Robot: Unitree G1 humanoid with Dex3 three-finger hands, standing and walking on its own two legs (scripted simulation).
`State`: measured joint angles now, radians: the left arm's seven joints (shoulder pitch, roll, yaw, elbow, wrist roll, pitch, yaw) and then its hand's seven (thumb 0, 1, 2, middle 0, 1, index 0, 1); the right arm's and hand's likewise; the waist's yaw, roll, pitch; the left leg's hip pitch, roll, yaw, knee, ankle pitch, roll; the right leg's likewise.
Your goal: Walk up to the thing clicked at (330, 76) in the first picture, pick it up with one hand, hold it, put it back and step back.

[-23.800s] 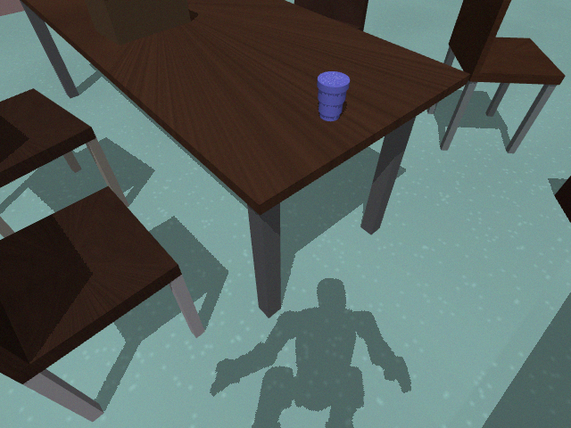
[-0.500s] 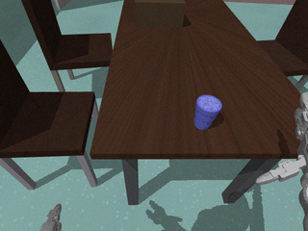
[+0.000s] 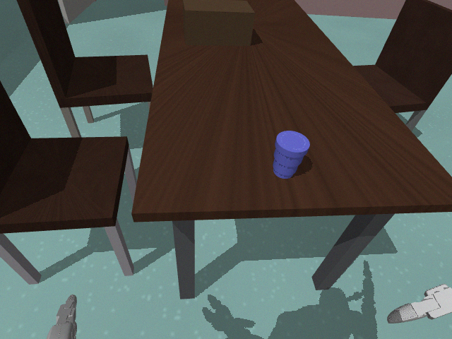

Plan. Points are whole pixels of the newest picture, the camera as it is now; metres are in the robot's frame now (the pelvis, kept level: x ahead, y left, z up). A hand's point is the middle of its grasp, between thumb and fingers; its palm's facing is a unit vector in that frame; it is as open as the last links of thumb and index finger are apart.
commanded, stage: sink last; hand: right
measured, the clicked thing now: (287, 157) +0.51 -0.18 +0.04
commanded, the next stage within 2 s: home in 0.04 s
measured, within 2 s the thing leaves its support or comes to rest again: neither
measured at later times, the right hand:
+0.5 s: hand (359, 297) +0.18 -0.22 +0.03, palm faces +0.17 +0.94 -0.30, open 17.4 cm
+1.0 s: hand (311, 305) +0.22 -0.18 -0.09, palm faces +0.07 +0.97 -0.24, open 17.4 cm
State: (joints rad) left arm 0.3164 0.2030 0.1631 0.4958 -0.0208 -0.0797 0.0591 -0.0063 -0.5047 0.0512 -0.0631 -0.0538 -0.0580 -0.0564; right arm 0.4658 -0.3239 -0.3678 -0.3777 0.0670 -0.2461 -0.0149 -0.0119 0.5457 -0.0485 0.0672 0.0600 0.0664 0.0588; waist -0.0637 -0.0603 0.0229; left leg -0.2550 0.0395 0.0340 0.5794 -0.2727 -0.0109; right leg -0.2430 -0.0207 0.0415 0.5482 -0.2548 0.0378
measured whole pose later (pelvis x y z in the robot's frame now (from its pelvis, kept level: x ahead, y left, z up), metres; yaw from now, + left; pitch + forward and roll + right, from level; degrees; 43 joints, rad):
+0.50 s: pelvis +0.01 -0.01 +0.01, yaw +1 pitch -2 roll +0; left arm 0.21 0.14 0.06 0.61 -0.01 -0.12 0.04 0.00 0.22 0.57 -0.15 -0.20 -0.14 -0.21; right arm 0.50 -0.22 -0.13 -0.01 0.03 -0.27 0.00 -0.01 0.54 -0.06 0.06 0.06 0.06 0.06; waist -0.03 -0.03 0.06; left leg -0.22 0.04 0.02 0.49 -0.23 -0.02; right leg -0.20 -0.02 0.02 0.47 -0.22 0.03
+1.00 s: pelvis +0.03 -0.01 +0.01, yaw +2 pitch +1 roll +0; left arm 0.21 0.21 -0.01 0.69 0.00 -0.06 0.05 0.01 0.89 0.90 -0.21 -0.29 -0.20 -0.30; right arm 0.23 -0.18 -0.02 0.54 0.00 -0.13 -0.08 -0.01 0.53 -0.06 0.06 0.06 0.06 0.05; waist -0.01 0.00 0.04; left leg -0.24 0.03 0.00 0.50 -0.26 -0.02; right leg -0.23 -0.04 0.01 0.50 -0.27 0.03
